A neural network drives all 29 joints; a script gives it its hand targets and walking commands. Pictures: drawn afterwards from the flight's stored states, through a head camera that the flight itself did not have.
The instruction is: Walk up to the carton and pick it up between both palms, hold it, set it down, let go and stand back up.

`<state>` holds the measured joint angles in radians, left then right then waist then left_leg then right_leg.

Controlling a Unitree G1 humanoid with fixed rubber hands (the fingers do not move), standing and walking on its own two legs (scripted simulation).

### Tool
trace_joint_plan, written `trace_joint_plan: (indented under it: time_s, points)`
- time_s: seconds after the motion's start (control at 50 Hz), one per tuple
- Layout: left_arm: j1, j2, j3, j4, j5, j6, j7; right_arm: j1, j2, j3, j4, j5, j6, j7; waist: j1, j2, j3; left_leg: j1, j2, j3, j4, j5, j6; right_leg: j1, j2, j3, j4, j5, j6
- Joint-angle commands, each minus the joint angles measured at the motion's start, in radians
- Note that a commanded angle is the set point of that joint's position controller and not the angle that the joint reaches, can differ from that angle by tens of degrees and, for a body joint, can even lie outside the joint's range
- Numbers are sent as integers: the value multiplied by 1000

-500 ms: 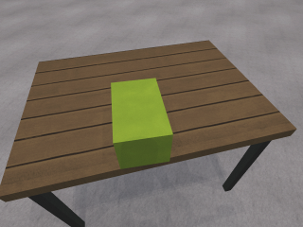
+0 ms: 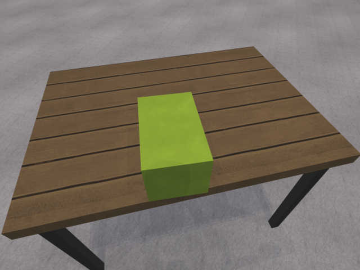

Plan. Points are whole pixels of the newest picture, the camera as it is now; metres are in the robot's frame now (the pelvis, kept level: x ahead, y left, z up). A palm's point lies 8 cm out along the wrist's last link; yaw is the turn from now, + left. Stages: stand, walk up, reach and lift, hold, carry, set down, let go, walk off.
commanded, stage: walk up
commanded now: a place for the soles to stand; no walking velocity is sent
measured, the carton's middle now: (171, 143) +0.47 +0.05 -0.01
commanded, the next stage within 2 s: reach and lift in 0.44 s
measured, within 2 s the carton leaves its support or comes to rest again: neither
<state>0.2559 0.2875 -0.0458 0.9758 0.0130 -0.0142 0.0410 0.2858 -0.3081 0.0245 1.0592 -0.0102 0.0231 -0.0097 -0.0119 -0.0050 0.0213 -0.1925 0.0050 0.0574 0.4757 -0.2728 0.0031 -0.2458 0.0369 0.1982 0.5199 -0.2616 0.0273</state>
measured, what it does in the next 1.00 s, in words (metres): stands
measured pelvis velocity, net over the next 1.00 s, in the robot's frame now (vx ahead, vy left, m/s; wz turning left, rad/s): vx -0.02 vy -0.03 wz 0.05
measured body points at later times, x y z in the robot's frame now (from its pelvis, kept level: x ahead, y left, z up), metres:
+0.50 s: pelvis -0.01 +0.00 -0.01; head +0.01 +0.00 +0.44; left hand +0.07 +0.28 -0.14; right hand +0.05 -0.28 -0.15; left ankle -0.01 +0.12 -0.74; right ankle +0.01 -0.14 -0.74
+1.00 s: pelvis -0.02 -0.03 +0.00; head +0.00 -0.03 +0.45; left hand +0.15 +0.26 -0.08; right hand +0.16 -0.24 -0.10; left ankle -0.01 +0.12 -0.74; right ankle +0.01 -0.14 -0.74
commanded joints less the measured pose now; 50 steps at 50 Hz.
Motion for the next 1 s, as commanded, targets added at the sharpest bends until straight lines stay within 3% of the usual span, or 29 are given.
trace_joint_plan:
  time_s: [0.0,0.42,0.44,0.46,0.5,0.52,0.58,0.6,0.64,0.68,0.72,0.76,0.8,0.88,0.92,0.98]
  points:
    - [18,107,24,-54,0,-10,7,40,-126,-26,-33,2,-5,-3,-2,-2,-15,46,98,-97,-71,113,46,-53,-70,22,-37,187,-70]
    - [16,112,28,-86,4,-6,7,33,-128,-30,-69,-3,1,1,-5,-10,8,33,81,-118,-60,92,44,-61,-84,13,-53,144,-74]
    - [-587,168,39,-223,-51,210,-21,-638,-66,-151,-252,-129,-96,45,-56,-17,6,-225,67,-22,116,-69,-36,-196,-33,-253,120,-132,-63]
    - [-506,158,21,-266,-49,323,-8,-527,-116,-199,-215,-183,-105,77,-37,-18,107,-296,67,14,116,-211,-46,-207,-31,-291,159,-199,-64]
    - [-439,137,49,-433,-13,478,-33,-419,-112,-202,-274,-130,-61,105,-22,-14,-77,-157,61,24,179,-128,-63,-163,-49,-293,188,-100,-67]
    - [-413,129,72,-504,18,534,-38,-366,-108,-204,-282,-100,-25,105,-8,24,-144,-116,65,22,184,-87,-75,-132,-43,-294,199,-55,-63]
    - [-239,97,122,-584,108,636,-63,-221,-138,-151,-221,32,40,82,-36,100,-245,105,77,-1,212,365,-104,-64,-2,-306,193,206,-50]
    - [-185,79,130,-566,123,644,-77,-214,-154,-129,-207,61,46,76,-38,110,-223,136,73,-8,199,427,-111,-49,9,-302,154,222,-53]
    - [-146,75,155,-548,140,634,-98,-245,-143,-96,-240,72,49,60,-26,59,-130,105,39,14,146,320,-102,8,5,-283,59,248,-59]
    - [-178,99,173,-546,148,597,-109,-281,-90,-72,-305,51,52,38,-16,-14,-14,38,5,43,80,151,-66,51,-9,-251,-10,221,-43]
    - [-253,135,193,-536,151,557,-111,-313,-17,-57,-370,23,61,15,-3,-74,70,-37,-15,67,40,4,-26,69,-47,-188,-79,115,-14]
    - [-311,158,208,-543,147,521,-107,-308,47,-45,-429,11,73,1,4,-79,95,-49,-18,79,24,-69,-6,63,-79,-137,-135,-17,3]
    - [-338,150,207,-551,137,489,-98,-286,88,-43,-477,7,74,-10,5,-52,73,-24,-11,84,4,-84,3,58,-87,-128,-160,-63,6]
    - [-343,124,178,-558,98,418,-85,-232,106,-68,-512,-18,40,-24,-8,8,3,20,9,82,-44,-53,-1,87,-62,-184,-151,-14,-3]
    - [-332,121,168,-553,76,386,-85,-210,100,-79,-529,-35,14,-35,-20,0,-8,39,11,80,-57,-31,-2,96,-53,-201,-154,10,-3]
    - [-287,116,166,-549,52,344,-78,-172,99,-82,-550,-53,-26,-43,-12,-20,-27,59,6,80,-83,21,-7,131,-38,-220,-155,59,2]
